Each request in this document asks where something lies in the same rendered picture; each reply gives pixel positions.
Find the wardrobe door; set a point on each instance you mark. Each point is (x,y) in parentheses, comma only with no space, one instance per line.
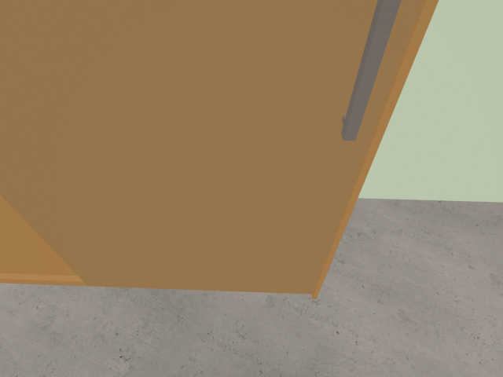
(187,144)
(22,249)

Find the handle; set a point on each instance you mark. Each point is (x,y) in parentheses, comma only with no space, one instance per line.
(379,33)

